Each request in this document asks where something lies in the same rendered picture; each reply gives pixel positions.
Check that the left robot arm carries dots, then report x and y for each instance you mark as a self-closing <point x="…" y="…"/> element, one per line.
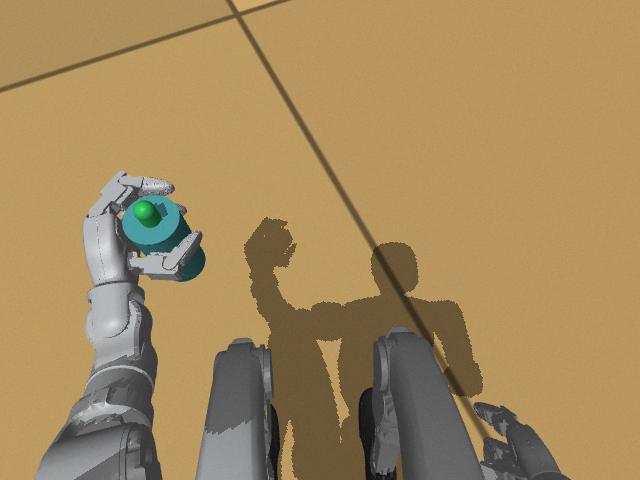
<point x="108" y="433"/>

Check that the left robot hand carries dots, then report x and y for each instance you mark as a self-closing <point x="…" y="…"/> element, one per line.
<point x="110" y="254"/>

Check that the right robot hand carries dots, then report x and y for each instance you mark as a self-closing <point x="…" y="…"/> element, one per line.
<point x="524" y="457"/>

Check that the right robot foot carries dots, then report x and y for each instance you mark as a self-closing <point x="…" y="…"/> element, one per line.
<point x="366" y="432"/>

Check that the bottle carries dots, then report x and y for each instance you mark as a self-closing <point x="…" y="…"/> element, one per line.
<point x="155" y="224"/>

